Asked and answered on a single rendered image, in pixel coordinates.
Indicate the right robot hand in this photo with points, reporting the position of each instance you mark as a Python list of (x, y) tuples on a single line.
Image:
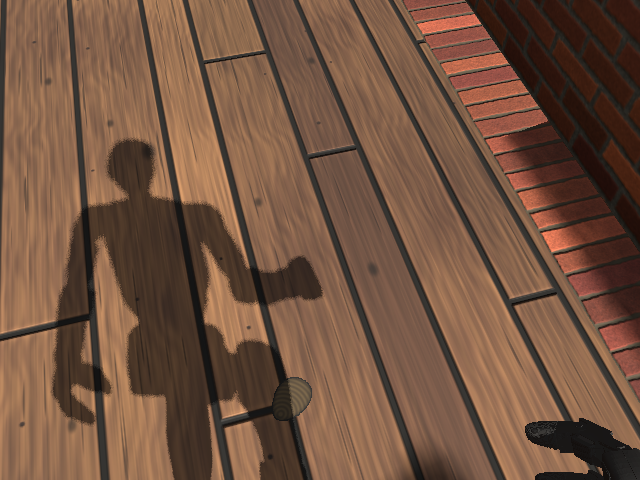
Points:
[(589, 442)]

